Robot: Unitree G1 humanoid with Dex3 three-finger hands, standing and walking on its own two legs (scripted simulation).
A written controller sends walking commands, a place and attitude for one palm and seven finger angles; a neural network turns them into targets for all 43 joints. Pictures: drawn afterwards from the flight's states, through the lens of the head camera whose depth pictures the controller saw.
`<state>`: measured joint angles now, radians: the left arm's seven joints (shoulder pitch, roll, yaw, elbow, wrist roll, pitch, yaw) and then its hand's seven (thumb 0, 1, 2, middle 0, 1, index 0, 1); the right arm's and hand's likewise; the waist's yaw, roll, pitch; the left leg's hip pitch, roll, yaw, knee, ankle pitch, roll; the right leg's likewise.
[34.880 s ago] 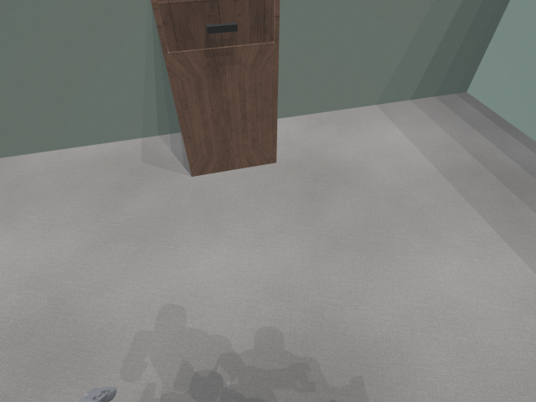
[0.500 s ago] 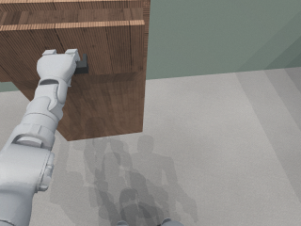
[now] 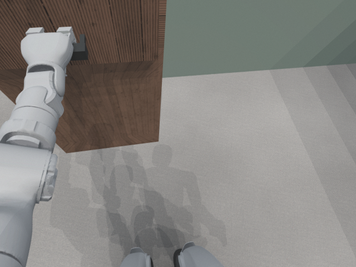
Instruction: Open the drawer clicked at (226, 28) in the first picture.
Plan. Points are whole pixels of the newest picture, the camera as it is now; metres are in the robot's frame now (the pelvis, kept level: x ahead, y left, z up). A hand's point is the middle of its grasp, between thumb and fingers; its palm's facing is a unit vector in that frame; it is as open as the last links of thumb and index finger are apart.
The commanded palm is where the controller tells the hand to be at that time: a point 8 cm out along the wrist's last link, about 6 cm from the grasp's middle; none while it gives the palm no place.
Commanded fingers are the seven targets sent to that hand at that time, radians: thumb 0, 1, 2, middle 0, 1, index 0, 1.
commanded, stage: pull the drawer open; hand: left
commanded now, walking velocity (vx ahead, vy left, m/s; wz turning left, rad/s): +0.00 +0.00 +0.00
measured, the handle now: (57, 46) +0.61 +0.19 +0.07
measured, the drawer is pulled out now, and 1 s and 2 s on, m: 0.05 0.07 0.29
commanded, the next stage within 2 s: relax the arm and regain balance in 0.84 s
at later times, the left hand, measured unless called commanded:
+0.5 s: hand (59, 71) +0.55 +0.20 +0.05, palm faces -0.04 -0.01 -1.00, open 5.8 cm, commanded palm +0.56 +0.18 +0.09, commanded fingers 0.00 0.90 0.90 -0.40 -1.35 -0.40 -1.35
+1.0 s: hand (64, 73) +0.53 +0.18 +0.06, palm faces +0.01 -0.46 -0.89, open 8.0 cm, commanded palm none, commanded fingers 0.00 -0.50 0.30 -0.15 -0.30 -0.15 -0.30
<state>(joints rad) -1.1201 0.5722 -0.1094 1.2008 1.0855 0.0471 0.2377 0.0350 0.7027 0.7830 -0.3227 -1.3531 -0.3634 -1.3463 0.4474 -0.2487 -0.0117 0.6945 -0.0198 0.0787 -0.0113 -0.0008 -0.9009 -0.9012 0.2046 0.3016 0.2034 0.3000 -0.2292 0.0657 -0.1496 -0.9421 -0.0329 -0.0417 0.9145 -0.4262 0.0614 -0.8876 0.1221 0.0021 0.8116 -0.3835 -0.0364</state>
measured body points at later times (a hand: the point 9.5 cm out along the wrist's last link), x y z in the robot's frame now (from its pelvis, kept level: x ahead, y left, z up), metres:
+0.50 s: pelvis +0.00 +0.00 +0.00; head +0.14 +0.02 +0.42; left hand +0.55 +0.19 +0.10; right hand +0.01 -0.28 -0.11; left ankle -0.02 +0.08 -0.69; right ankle -0.02 -0.10 -0.69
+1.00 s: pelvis +0.02 +0.01 +0.02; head +0.13 +0.00 +0.45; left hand +0.53 +0.20 +0.11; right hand -0.07 -0.25 -0.10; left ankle -0.02 +0.08 -0.68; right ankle -0.02 -0.10 -0.68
